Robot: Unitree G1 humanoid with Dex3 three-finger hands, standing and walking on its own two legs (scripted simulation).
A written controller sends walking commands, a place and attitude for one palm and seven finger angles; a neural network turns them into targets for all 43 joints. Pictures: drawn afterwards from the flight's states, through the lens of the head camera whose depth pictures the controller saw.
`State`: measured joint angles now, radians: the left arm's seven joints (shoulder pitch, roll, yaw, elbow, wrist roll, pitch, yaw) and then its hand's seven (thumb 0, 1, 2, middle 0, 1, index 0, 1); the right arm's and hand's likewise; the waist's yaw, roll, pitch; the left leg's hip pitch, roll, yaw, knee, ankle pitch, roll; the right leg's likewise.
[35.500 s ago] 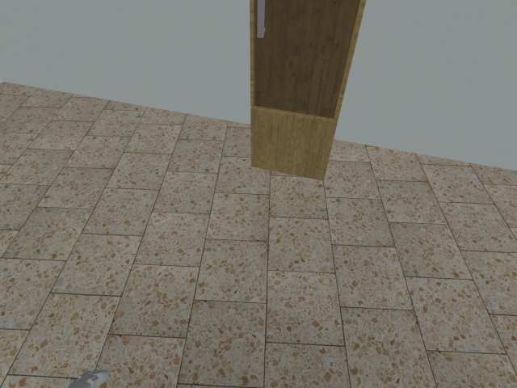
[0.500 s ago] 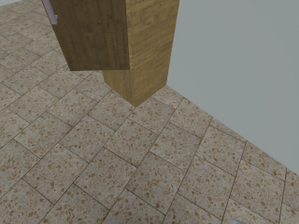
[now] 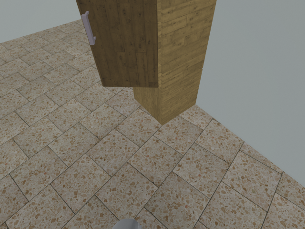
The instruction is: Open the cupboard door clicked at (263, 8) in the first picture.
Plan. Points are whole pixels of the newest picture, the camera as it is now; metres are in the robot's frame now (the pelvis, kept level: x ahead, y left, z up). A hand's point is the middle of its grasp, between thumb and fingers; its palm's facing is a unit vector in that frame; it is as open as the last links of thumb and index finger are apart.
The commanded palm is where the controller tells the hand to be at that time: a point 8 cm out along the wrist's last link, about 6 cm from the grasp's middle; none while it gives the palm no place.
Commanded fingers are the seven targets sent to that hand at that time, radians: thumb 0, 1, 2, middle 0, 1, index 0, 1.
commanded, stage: take the last steps up to it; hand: left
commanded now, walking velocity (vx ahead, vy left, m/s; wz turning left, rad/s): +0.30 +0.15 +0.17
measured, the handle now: (89, 28) +0.98 +0.38 +0.06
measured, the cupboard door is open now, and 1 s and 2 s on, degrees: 49 49 49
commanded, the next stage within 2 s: come to a stop and stand still in 1.00 s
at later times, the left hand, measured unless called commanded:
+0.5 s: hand (67, 212) +0.19 +0.30 -0.17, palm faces +0.11 -0.97 -0.20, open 7.4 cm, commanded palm none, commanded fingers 0.00 0.90 0.90 -0.20 -0.30 -0.20 -0.30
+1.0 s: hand (84, 165) +0.35 +0.29 -0.16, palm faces +0.09 -0.97 -0.22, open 7.2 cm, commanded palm none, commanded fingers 0.00 0.90 0.90 -0.20 -0.30 -0.20 -0.30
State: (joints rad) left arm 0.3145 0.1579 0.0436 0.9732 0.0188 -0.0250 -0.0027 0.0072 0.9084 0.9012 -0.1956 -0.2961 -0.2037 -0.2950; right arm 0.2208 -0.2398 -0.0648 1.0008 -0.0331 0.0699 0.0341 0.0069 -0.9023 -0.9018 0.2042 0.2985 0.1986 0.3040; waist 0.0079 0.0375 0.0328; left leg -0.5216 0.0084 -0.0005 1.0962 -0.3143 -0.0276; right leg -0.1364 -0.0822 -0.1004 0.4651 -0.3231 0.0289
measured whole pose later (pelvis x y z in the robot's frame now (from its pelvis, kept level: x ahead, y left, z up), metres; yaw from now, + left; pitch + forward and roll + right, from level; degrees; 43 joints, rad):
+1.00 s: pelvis +0.34 +0.10 +0.01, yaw +2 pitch +1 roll +0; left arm 0.29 0.18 0.06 1.05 0.01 -0.07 0.01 -0.01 0.95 0.90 -0.20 -0.30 -0.20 -0.30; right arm 0.22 -0.18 -0.04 1.06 -0.02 -0.01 0.01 0.00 -0.91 -0.90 0.20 0.30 0.19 0.30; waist 0.00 0.00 0.06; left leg -0.49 0.09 0.06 0.80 -0.27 -0.04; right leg -0.10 -0.03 -0.13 0.35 -0.26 -0.02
